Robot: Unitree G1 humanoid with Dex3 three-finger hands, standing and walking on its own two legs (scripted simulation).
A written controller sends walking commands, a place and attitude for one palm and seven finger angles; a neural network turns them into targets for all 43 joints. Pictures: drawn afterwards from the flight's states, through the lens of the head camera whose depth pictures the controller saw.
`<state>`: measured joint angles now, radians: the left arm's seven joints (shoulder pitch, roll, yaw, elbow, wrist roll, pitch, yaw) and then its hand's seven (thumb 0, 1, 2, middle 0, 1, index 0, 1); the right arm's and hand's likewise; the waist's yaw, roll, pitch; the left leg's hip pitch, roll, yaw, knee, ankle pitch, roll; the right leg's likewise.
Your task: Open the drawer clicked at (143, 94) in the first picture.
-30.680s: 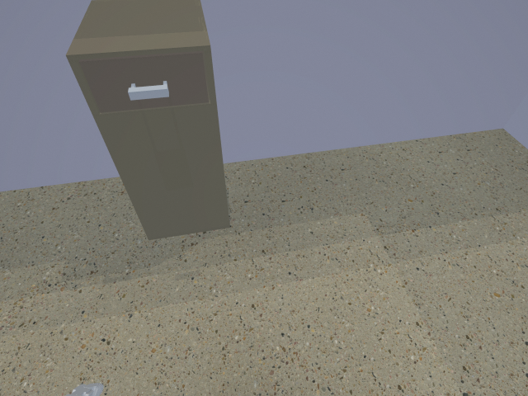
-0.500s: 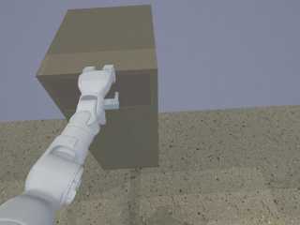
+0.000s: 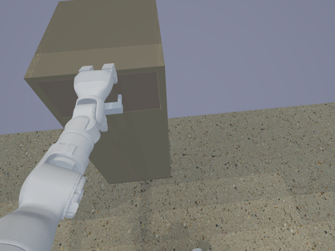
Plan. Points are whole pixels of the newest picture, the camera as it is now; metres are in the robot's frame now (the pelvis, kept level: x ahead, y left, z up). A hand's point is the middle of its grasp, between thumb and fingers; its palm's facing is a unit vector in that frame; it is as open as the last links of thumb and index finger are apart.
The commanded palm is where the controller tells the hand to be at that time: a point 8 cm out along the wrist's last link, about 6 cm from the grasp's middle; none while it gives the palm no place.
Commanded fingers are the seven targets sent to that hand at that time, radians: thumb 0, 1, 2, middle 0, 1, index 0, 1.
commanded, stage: re-aim the fingers above the handle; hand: left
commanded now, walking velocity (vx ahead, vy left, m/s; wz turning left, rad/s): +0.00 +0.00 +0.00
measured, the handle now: (104, 103) +0.53 +0.16 +0.01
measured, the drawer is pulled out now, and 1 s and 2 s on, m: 0.00 0.00 0.00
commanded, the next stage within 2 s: lower the fingers behind the handle in 0.30 s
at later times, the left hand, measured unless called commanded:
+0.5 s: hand (101, 98) +0.49 +0.15 +0.07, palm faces +0.05 +0.00 -1.00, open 13.5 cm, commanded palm +0.47 +0.19 +0.10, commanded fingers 0.00 -0.50 0.30 -0.30 -1.20 -0.30 -1.20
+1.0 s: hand (102, 99) +0.49 +0.15 +0.07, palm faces +0.08 +0.01 -1.00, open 13.6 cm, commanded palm +0.47 +0.19 +0.06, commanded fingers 0.00 -0.50 0.30 -0.30 -1.20 -0.30 -1.20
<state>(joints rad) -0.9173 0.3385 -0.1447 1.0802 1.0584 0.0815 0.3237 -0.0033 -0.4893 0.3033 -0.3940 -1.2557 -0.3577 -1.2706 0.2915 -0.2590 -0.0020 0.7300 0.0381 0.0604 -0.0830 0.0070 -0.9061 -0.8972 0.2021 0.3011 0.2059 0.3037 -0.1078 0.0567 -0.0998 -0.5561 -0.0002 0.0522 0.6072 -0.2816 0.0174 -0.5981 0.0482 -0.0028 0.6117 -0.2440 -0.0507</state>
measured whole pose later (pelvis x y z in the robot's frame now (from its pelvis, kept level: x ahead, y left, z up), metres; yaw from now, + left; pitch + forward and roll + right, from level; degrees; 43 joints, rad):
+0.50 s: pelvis +0.00 +0.01 +0.00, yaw +0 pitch +14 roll +0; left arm -0.96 0.30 -0.17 1.11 1.07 0.11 0.35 0.00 -0.49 0.30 -0.40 -1.28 -0.36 -1.28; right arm 0.27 -0.25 0.01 0.71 0.03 0.06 -0.08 0.01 -0.91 -0.90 0.20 0.30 0.21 0.30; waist -0.11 0.05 -0.11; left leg -0.59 -0.01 0.05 0.64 -0.29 0.03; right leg -0.63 0.04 0.00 0.63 -0.25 -0.04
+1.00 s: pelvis -0.02 +0.01 -0.01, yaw +0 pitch +16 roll +0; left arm -1.02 0.32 -0.19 1.14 1.06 0.15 0.37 0.00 -0.49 0.30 -0.36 -1.28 -0.31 -1.34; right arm 0.31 -0.26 0.02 0.70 0.03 0.07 -0.08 0.01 -0.91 -0.90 0.20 0.30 0.21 0.30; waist -0.13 0.04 -0.12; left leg -0.70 -0.01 0.06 0.73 -0.30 0.04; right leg -0.73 0.04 0.00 0.71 -0.26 -0.03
